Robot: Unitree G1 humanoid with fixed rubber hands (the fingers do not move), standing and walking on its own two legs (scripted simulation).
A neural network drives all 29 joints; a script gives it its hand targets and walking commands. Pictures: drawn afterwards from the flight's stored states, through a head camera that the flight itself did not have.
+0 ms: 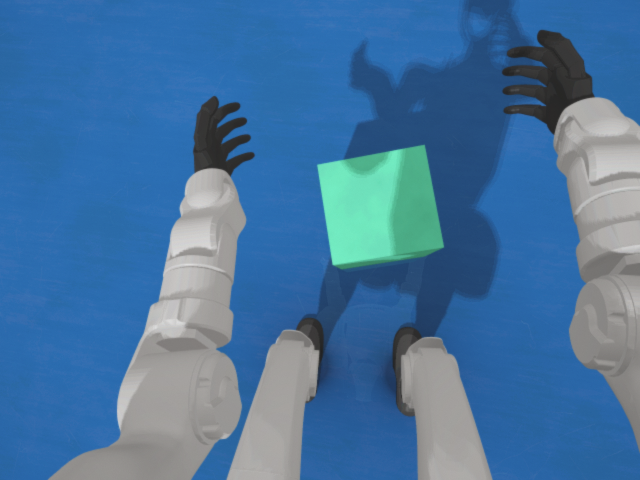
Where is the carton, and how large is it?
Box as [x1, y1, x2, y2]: [317, 145, 443, 269]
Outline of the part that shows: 424,145 317,165 332,263 341,269 424,256 443,247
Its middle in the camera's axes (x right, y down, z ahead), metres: +0.13 -0.06 +0.86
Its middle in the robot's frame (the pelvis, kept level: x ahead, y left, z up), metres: +0.49 -0.02 -0.52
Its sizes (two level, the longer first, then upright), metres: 0.210 0.200 0.250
